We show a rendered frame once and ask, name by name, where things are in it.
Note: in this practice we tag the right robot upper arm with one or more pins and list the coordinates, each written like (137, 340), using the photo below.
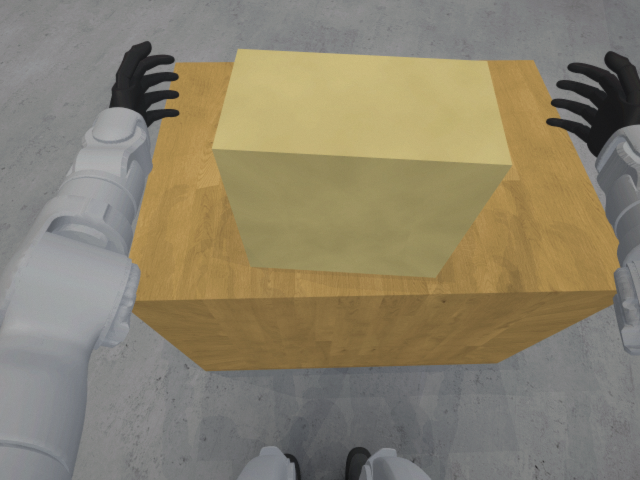
(627, 306)

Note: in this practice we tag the left robot hand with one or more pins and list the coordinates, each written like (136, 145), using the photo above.
(130, 86)

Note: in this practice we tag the left robot thigh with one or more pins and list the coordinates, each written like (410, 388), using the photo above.
(268, 467)

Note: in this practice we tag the right robot forearm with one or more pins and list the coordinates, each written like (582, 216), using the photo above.
(618, 167)

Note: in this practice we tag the left robot upper arm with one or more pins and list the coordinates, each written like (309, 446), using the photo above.
(72, 298)

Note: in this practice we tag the pedestal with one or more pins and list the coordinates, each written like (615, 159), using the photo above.
(539, 257)

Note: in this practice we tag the left robot forearm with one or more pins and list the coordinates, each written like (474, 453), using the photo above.
(99, 197)

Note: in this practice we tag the carton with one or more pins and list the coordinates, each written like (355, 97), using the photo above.
(358, 163)

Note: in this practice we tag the right robot hand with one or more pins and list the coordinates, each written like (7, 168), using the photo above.
(619, 108)

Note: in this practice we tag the right robot thigh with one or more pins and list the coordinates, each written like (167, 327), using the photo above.
(392, 468)

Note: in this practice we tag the robot thigh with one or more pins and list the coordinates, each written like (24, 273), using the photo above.
(268, 467)
(392, 468)

